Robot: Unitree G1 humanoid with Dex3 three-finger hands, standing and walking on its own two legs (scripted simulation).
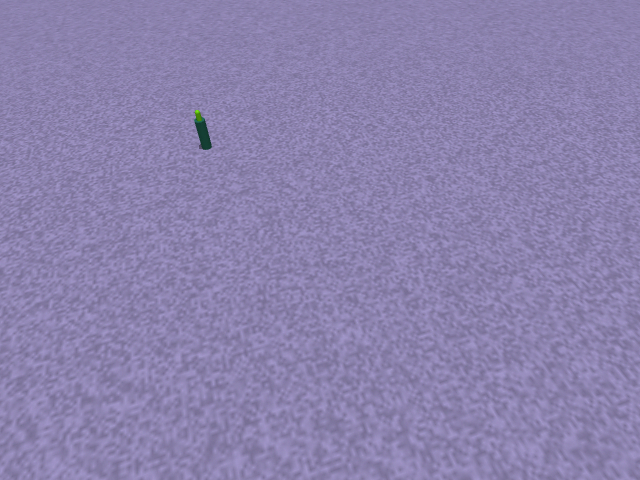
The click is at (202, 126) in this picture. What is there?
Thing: necked bottle
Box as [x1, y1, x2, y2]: [194, 110, 211, 149]
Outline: 196,110 196,118 194,121 202,148 207,149 210,148 211,145 204,118 201,117 199,111
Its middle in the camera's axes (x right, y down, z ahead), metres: -0.60 -0.59 +2.02
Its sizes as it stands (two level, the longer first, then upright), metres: 0.053 0.053 0.218
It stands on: the floor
